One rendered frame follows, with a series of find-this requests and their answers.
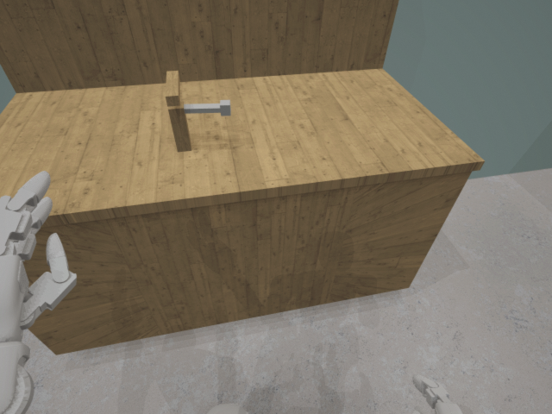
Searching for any tap lever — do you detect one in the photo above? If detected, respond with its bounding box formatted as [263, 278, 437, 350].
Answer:
[184, 100, 231, 116]

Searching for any robot left forearm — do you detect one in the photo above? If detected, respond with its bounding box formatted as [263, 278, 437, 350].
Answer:
[0, 342, 35, 414]

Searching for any counter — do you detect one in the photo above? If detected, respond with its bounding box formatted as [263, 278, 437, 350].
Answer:
[0, 0, 485, 355]

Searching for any left robot hand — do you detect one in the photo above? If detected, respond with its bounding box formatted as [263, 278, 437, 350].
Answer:
[0, 171, 77, 342]

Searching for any right robot hand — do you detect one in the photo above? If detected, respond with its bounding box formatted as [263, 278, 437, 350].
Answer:
[412, 373, 463, 414]

